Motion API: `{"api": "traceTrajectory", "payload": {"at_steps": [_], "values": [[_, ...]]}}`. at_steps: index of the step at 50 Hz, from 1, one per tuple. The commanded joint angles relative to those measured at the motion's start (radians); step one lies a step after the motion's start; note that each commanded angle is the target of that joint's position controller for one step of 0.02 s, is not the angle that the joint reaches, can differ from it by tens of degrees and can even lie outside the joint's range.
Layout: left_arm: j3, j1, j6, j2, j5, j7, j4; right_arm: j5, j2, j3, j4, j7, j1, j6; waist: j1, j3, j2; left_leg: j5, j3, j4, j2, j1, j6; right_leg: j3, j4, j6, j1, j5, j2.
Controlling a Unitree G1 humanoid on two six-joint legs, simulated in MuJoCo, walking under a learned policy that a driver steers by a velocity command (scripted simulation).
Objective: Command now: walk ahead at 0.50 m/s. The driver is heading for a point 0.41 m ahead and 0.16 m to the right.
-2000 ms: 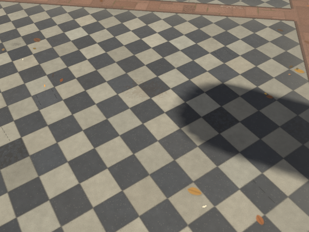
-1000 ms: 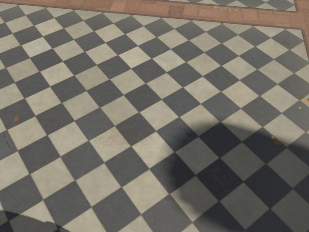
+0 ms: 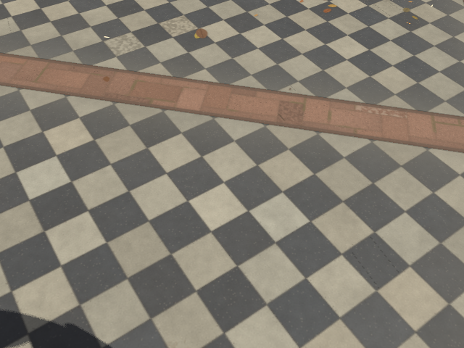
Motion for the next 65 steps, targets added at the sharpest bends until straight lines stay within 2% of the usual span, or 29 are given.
{"api": "traceTrajectory", "payload": {"at_steps": [1,5,7,8,9,10,11,12,13,14,15,17,20,23,28,32,33,34,35,36,37,39,42,46,50,51,52,54,65], "values": [[-0.003,-0.124,-0.015,0.034,-0.004,0.001,-0.085,-0.004,-0.129,-0.019,-0.016,-0.009,0.077,-0.009,-0.01,0.073,0.109,0.467,-0.125,-0.036,0.28,0.008,0.095,-0.045,-0.093,-0.013,-0.023,0.026,0.038],[0.003,-0.128,-0.031,0.054,-0.004,0.006,-0.105,-0.015,-0.148,-0.024,-0.005,-0.02,0.066,-0.003,0.017,0.069,0.115,0.676,-0.112,0.06,0.319,0.103,0.093,-0.056,-0.181,-0.066,0.045,-0.088,0.075],[0.018,0.033,-0.04,0.078,-0.003,0.017,-0.053,-0.019,-0.171,-0.032,-0.007,-0.024,0.029,0.0,0.088,-0.018,0.127,0.917,-0.063,0.246,0.309,0.111,0.067,-0.088,-0.226,-0.11,0.244,-0.145,0.142],[0.032,0.193,-0.048,0.095,0.004,0.025,0.003,-0.013,-0.17,-0.031,-0.011,-0.023,0.013,0.004,0.156,-0.1,0.099,0.89,-0.022,0.433,0.276,0.052,0.044,-0.093,-0.285,-0.137,0.441,-0.091,0.161],[0.054,0.362,-0.054,0.162,0.027,0.033,0.043,-0.004,-0.149,-0.023,-0.038,-0.021,0.006,0.003,0.213,-0.204,0.037,0.599,0.011,0.704,0.24,-0.154,0.022,0.097,-0.285,-0.192,0.696,-0.139,-0.002],[0.081,0.428,-0.047,0.261,0.03,0.03,0.055,0.031,-0.069,-0.012,-0.061,-0.003,0.106,0.001,0.167,-0.306,-0.203,-0.104,0.037,1.103,0.034,-0.53,-0.029,0.631,-0.392,-0.359,0.951,-0.191,-0.275],[0.073,0.324,-0.031,0.224,-0.01,0.018,0.045,0.001,-0.141,-0.031,-0.068,-0.003,0.03,0.0,0.132,-0.263,-0.077,-0.231,-0.115,1.189,0.06,-0.648,-0.013,0.723,-0.473,-0.34,0.9,-0.221,-0.246],[0.061,0.218,-0.029,0.183,-0.019,0.015,0.021,-0.004,-0.144,-0.033,-0.107,0.002,-0.065,-0.007,0.1,-0.118,-0.032,-0.144,-0.124,1.165,0.114,-0.702,-0.01,0.565,-0.482,-0.315,0.764,-0.206,-0.221],[0.047,0.178,-0.033,0.131,-0.014,0.012,0.017,-0.005,-0.138,-0.032,-0.121,0.004,-0.117,-0.016,0.081,-0.054,0.038,-0.083,-0.124,1.104,0.146,-0.679,-0.014,0.48,-0.511,-0.289,0.654,-0.105,-0.18],[0.039,0.169,-0.038,0.107,-0.014,0.017,0.022,-0.014,-0.127,-0.033,-0.127,0.005,-0.129,-0.01,0.052,-0.018,0.046,-0.062,-0.126,1.041,0.168,-0.638,-0.024,0.41,-0.527,-0.262,0.571,-0.026,-0.136],[0.031,0.167,-0.043,0.084,-0.019,0.022,0.032,-0.027,-0.114,-0.031,-0.135,0.007,-0.122,0.005,0.023,-0.016,0.029,-0.053,-0.128,0.989,0.182,-0.585,-0.04,0.355,-0.543,-0.238,0.51,0.015,-0.096],[0.035,0.208,-0.056,0.107,-0.023,0.028,0.041,-0.035,-0.103,-0.03,-0.151,0.011,-0.13,0.03,0.011,-0.023,0.015,-0.057,-0.115,0.931,0.18,-0.558,-0.07,0.319,-0.552,-0.243,0.475,0.089,-0.07],[0.035,0.255,-0.063,0.136,-0.018,0.033,0.047,-0.029,-0.098,-0.027,-0.17,0.008,-0.182,0.05,0.009,0.003,0.015,-0.007,-0.078,0.832,0.174,-0.575,-0.11,0.228,-0.54,-0.236,0.442,0.412,-0.057],[0.024,0.304,-0.056,0.117,-0.017,0.031,0.057,-0.018,-0.093,-0.02,-0.198,0.004,-0.27,0.057,0.036,-0.013,-0.016,0.088,-0.052,0.701,0.157,-0.565,-0.116,0.148,-0.489,-0.173,0.468,0.633,-0.015],[0.012,0.351,-0.04,0.109,-0.009,0.045,0.068,-0.003,-0.1,-0.01,-0.218,-0.007,-0.362,0.059,0.085,-0.038,-0.053,0.165,-0.042,0.533,0.12,-0.533,-0.086,0.14,-0.433,-0.134,0.583,0.665,-0.019],[0.01,0.318,-0.031,0.111,-0.001,0.06,0.072,-0.005,-0.12,-0.015,-0.183,-0.022,-0.292,0.041,0.058,-0.03,-0.049,0.086,-0.061,0.379,0.093,-0.414,-0.044,0.19,-0.324,-0.14,0.624,0.66,-0.053],[0.011,0.293,-0.031,0.116,-0.011,0.063,0.072,-0.008,-0.12,-0.017,-0.157,-0.027,-0.225,0.032,0.02,-0.036,-0.028,0.157,-0.06,0.261,0.089,-0.328,-0.03,0.187,-0.255,-0.121,0.618,0.633,-0.037],[0.009,0.292,-0.037,0.113,-0.021,0.062,0.067,-0.015,-0.142,-0.022,-0.132,-0.032,-0.154,0.016,-0.004,-0.079,0.022,0.44,-0.115,0.19,0.15,-0.175,-0.014,0.174,-0.16,-0.089,0.565,0.503,0.003],[0.0,0.347,-0.042,0.084,-0.029,0.063,0.05,-0.024,-0.206,-0.03,-0.127,-0.034,-0.082,0.005,0.017,-0.179,0.137,0.959,-0.287,0.27,0.354,0.02,0.045,0.135,-0.008,-0.06,0.451,0.078,0.073],[-0.003,0.481,-0.017,0.033,-0.054,0.067,0.103,-0.001,-0.194,-0.026,-0.126,-0.029,-0.101,0.021,0.045,-0.271,0.276,1.172,-0.438,0.277,0.506,0.071,0.223,0.082,0.154,-0.035,0.379,-0.54,0.19],[0.009,0.437,0.007,0.092,-0.027,0.07,0.112,0.012,-0.143,-0.009,-0.137,-0.019,-0.139,0.03,0.05,-0.231,0.185,0.946,-0.467,0.223,0.492,-0.018,0.242,0.104,0.223,-0.031,0.342,-0.643,0.179],[0.007,0.314,0.029,0.064,0.004,0.06,0.104,0.0,-0.101,0.01,-0.146,-0.025,-0.238,0.043,0.071,-0.088,0.101,0.554,-0.368,0.12,0.393,-0.195,0.173,0.123,0.208,-0.009,0.335,-0.548,0.142],[-0.005,0.314,0.055,0.032,-0.001,0.056,0.13,-0.008,-0.116,0.013,-0.131,-0.037,-0.27,0.055,0.101,-0.057,0.157,0.358,-0.251,0.068,0.293,-0.292,0.096,0.078,0.042,0.027,0.423,-0.461,0.128],[-0.011,0.28,0.072,0.035,-0.013,0.068,0.155,-0.003,-0.145,0.007,-0.102,-0.033,-0.232,0.066,0.076,-0.071,0.156,0.059,-0.267,0.039,0.283,-0.288,0.078,0.049,-0.123,0.027,0.465,-0.375,0.123],[-0.023,0.278,0.058,0.045,0.003,0.067,0.174,0.008,-0.146,0.0,-0.085,-0.029,-0.225,0.093,0.078,0.011,0.114,-0.287,-0.273,0.001,0.246,-0.422,-0.021,0.09,-0.364,-0.008,0.56,-0.197,0.073],[-0.024,0.274,0.048,0.065,0.005,0.067,0.17,0.012,-0.139,-0.002,-0.082,-0.027,-0.21,0.097,0.06,0.032,0.092,-0.27,-0.259,0.008,0.221,-0.418,-0.046,0.142,-0.397,-0.022,0.519,-0.252,0.034],[-0.026,0.258,0.041,0.067,-0.007,0.065,0.181,0.017,-0.124,-0.004,-0.079,-0.023,-0.209,0.101,0.041,0.08,0.003,-0.179,-0.205,0.034,0.178,-0.341,-0.052,0.158,-0.42,-0.031,0.378,-0.331,0.031],[-0.036,0.237,0.02,0.04,-0.014,0.066,0.184,0.007,-0.101,0.001,-0.055,-0.02,-0.18,0.1,0.021,0.056,-0.035,-0.032,-0.184,0.116,0.172,-0.197,-0.043,0.177,-0.484,-0.02,0.301,-0.349,0.017],[-0.042,0.293,0.009,0.033,-0.016,0.071,0.2,0.004,-0.084,0.016,0.018,-0.022,-0.144,0.09,0.032,0.046,0.035,0.053,-0.176,0.137,0.175,-0.208,-0.051,0.16,-0.478,-0.034,0.374,-0.248,0.022]]}}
